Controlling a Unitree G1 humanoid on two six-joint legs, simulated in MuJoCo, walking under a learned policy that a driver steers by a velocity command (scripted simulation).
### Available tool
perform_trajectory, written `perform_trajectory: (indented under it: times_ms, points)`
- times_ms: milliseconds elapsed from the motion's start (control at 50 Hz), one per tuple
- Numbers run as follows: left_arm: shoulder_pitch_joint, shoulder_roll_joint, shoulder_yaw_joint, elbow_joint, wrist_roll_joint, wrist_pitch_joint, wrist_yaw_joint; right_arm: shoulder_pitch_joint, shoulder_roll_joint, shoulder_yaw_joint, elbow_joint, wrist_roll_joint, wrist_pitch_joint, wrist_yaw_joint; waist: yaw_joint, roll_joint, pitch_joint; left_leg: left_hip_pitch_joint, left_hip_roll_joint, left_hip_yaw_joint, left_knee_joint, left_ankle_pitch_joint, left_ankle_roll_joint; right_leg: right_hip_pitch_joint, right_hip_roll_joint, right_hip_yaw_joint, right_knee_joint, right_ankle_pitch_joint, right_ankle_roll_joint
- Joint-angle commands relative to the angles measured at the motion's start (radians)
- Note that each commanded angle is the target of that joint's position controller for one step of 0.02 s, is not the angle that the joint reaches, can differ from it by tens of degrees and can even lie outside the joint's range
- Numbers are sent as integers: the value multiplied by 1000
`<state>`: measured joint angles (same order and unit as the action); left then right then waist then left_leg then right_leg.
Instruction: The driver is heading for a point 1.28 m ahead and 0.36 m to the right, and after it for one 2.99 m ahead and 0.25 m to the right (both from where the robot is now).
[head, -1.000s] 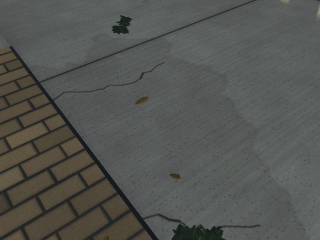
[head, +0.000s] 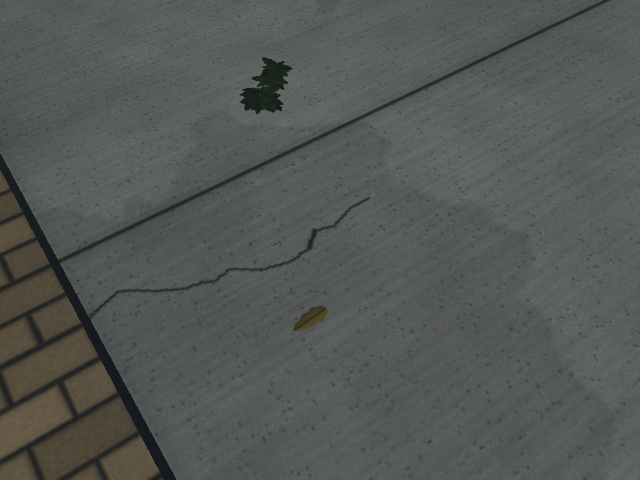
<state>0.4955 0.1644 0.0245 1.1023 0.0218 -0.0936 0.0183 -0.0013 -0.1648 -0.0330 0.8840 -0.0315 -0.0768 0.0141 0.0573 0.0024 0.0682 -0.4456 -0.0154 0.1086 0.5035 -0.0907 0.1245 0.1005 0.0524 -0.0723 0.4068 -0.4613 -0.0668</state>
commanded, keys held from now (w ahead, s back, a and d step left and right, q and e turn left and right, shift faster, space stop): w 0.88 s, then w+e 0.12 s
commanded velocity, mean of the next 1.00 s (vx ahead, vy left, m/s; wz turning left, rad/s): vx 0.50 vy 0.00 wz -0.02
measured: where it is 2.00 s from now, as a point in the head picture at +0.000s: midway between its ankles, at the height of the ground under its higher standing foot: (399, 230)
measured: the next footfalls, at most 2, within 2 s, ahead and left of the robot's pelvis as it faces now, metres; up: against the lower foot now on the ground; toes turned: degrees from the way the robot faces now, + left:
right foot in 0.54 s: +0.46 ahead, -0.10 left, +0.00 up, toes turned -4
left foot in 1.12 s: +0.77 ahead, +0.08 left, +0.00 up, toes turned -2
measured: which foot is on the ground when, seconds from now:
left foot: down 0.00-0.56, up 0.58-1.00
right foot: down 0.00-0.00, up 0.02-0.52, down 0.54-1.00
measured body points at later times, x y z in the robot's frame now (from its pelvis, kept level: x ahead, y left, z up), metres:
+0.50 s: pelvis +0.27 +0.00 +0.01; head +0.30 -0.01 +0.46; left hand +0.46 +0.20 -0.10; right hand +0.17 -0.23 -0.13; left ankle +0.12 +0.07 -0.72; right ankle +0.42 -0.11 -0.70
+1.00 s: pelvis +0.53 -0.03 +0.02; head +0.55 -0.04 +0.47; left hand +0.44 +0.20 -0.12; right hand +0.70 -0.25 -0.11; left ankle +0.69 +0.11 -0.68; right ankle +0.43 -0.09 -0.72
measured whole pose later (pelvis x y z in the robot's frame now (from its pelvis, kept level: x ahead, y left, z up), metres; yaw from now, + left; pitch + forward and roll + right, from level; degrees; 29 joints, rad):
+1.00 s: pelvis +0.53 -0.03 +0.02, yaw -1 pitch +1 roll -1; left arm 0.48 0.15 0.03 1.06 0.01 -0.10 0.00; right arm 0.04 -0.19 -0.04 0.90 -0.03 -0.03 0.03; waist 0.07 0.04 0.04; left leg -0.61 0.09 0.04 0.68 -0.03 0.02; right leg 0.06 0.09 -0.06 0.19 -0.26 -0.08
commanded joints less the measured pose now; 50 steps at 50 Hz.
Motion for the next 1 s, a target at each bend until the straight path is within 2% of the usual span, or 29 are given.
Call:
perform_trajectory:
  times_ms: [20, 40, 60, 80, 100, 120, 140, 180, 200, 240, 340, 440, 480, 500, 520, 540, 560, 580, 600, 620, 640, 680, 700, 740, 760, 800, 880, 940, 1000]
  points:
    - [113, 23, 0, -79, -54, -7, -12, 523, -293, -91, 91, -36, -9, -20, -172, 223, -370, 817, 451, -687, -133, -119, 251, -606, 3, -23, 889, 79, -18]
    - [39, 132, 30, -72, -26, -2, -9, 448, -241, -84, 86, 6, 7, -9, -162, 68, -332, 741, 414, -770, -221, -195, 235, -705, -10, 118, 974, -10, -35]
    - [-58, 130, 34, -111, -18, -5, -12, 328, -193, -67, 68, 17, 6, -5, -119, 51, -164, 585, 380, -593, -249, -193, 195, -750, -64, 125, 942, 80, -38]
    - [-107, 116, 33, -121, -14, -9, -15, 275, -134, -52, 63, 13, -3, -1, -97, 7, -90, 462, 336, -491, -287, -97, 162, -723, -96, 124, 885, 140, -37]
    - [-117, 102, 36, -119, -3, 0, -17, 267, -101, -41, 74, 12, -11, -4, -67, 8, -49, 379, 289, -404, -306, -23, 124, -681, -120, 122, 830, 164, -31]
    - [-95, 80, 34, -116, 10, 15, -24, 275, -68, -30, 92, 15, -17, -10, -36, 27, -39, 316, 248, -334, -325, 22, 93, -628, -135, 118, 782, 178, -20]
    - [-81, 61, 32, -112, 14, 27, -30, 302, -67, -27, 106, 15, -24, -13, -26, 40, -41, 296, 236, -301, -333, 65, 86, -601, -136, 109, 757, 184, -10]
    - [-108, 55, 33, -125, 19, 43, -39, 351, -98, -31, 126, 20, -36, -16, -15, 44, -31, 286, 219, -254, -349, 136, 89, -625, -142, 86, 718, 208, 7]
    - [-148, 59, 34, -140, 19, 49, -42, 366, -115, -33, 129, 20, -38, -16, -16, 46, -19, 285, 214, -237, -364, 133, 90, -658, -150, 76, 691, 238, 16]
    - [-248, 72, 34, -176, 17, 55, -46, 401, -122, -31, 134, 20, -37, -16, -35, 49, 9, 301, 203, -214, -389, 139, 87, -728, -167, 59, 614, 310, 33]
    - [-448, 63, 21, -244, 2, 51, -48, 489, -119, -23, 150, 19, -35, -16, -87, 60, 31, 378, 181, -157, -389, 254, 65, -744, -147, 11, 349, 443, 46]
    - [-555, 77, 19, -289, 0, 40, -45, 553, -130, -23, 176, 8, -29, -27, -113, 71, 47, 533, 227, -149, -337, 357, 74, -747, -114, -7, 209, 415, 7]
    - [-536, 88, 25, -292, 0, 31, -43, 534, -142, -27, 178, 4, -27, -34, -89, 73, 39, 570, 244, -136, -278, 487, 63, -689, -91, -15, 164, 346, -23]
    - [-485, 97, 31, -279, 0, 26, -38, 515, -152, -30, 176, 3, -26, -36, -61, 79, 13, 570, 242, -123, -213, 621, 51, -606, -63, -27, 142, 308, -41]
    - [-381, 112, 41, -246, 2, 20, -31, 501, -162, -33, 176, 3, -23, -36, -18, 79, -40, 565, 230, -109, -94, 728, 38, -482, -29, -39, 113, 290, -61]
    - [-210, 133, 55, -187, 9, 10, -22, 482, -160, -32, 172, 8, -19, -34, 54, 48, -128, 500, 190, -75, 97, 698, 18, -273, -15, -43, 53, 339, -86]
    - [-31, 208, 78, -149, 36, 2, -12, 478, -130, -22, 141, 19, -19, -30, 110, -29, -249, 291, 142, -44, 382, 383, -2, -6, -207, 165, 46, 275, -137]
    - [12, 302, 101, -143, 43, 6, -17, 600, -34, -8, 128, 58, -17, -19, 51, -259, -356, -65, -57, -16, 756, -376, -44, 230, -489, 672, -72, 216, -281]
    - [-73, 258, 94, -154, 3, 21, -25, 533, -128, -32, 133, 30, -13, -21, 32, -104, -304, -152, -19, -164, 834, -390, -26, 150, -446, 719, -138, 151, -259]
    - [-182, 199, 76, -171, -7, 21, -28, 442, -128, -36, 103, 24, -15, -17, -5, -64, -153, -190, 29, -163, 813, -297, -23, 7, -415, 551, -152, 161, -224]
    - [-229, 143, 60, -174, -4, 13, -32, 396, -111, -32, 94, 21, -20, -15, -25, -18, -84, -164, 63, -159, 758, -232, -25, -110, -370, 446, -188, 265, -194]
    - [-234, 86, 42, -149, -7, 0, -24, 406, -81, -31, 100, -3, 3, -6, -79, -47, -48, -74, 101, -152, 665, -189, -42, -235, -287, 297, -227, 377, -137]
    - [-205, 84, 39, -135, -7, -8, -21, 416, -68, -31, 103, -6, 14, 0, -87, -58, -53, -51, 100, -143, 645, -181, -51, -250, -277, 266, -234, 427, -133]
    - [-153, 110, 42, -114, -12, -19, -18, 386, -64, -32, 91, -9, 30, 8, -95, -53, -42, -78, 106, -123, 609, -155, -67, -253, -263, 221, -252, 493, -138]
    - [-136, 125, 44, -109, -12, -21, -17, 347, -66, -32, 78, -10, 35, 11, -93, -52, -29, -112, 115, -114, 584, -126, -76, -251, -258, 206, -268, 487, -139]
    - [-99, 130, 43, -101, -13, -20, -17, 252, -77, -32, 46, -8, 42, 14, -75, -54, 1, -186, 131, -99, 515, -57, -93, -230, -249, 185, -293, 488, -136]
    - [-31, 122, 34, -88, -12, -16, -16, 94, -74, -23, -7, 3, 39, 17, -39, -56, 26, -227, 124, -67, 320, 48, -111, -175, -228, 139, -298, 572, -122]
    - [33, 124, 31, -70, -12, -14, -12, -3, -69, -15, -42, 6, 34, 16, -8, -63, 35, -215, 97, -48, 199, 84, -113, -117, -231, 153, -272, 647, -127]
    - [57, 139, 34, -63, -4, -7, -5, -66, -81, -14, -74, 9, 24, 13, 7, -68, 38, -217, 76, -52, 125, 53, -105, -36, -252, 185, -217, 717, -147]
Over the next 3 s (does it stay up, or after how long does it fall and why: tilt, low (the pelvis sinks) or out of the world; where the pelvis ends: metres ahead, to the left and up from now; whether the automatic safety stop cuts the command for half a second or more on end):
stays up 1.44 -0.45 0.03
